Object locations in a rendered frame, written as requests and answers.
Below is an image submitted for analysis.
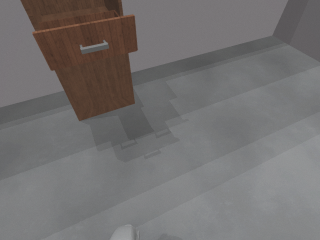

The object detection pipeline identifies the robot left thigh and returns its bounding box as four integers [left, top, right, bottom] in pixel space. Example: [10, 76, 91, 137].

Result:
[109, 225, 140, 240]

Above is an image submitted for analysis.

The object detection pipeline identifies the cabinet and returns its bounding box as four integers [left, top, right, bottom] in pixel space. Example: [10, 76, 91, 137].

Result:
[20, 0, 135, 121]

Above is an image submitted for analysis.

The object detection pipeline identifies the drawer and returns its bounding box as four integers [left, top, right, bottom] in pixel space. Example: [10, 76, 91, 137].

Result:
[32, 10, 138, 71]

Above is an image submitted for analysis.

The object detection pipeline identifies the handle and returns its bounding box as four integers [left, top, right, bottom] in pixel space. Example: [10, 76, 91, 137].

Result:
[79, 40, 109, 54]

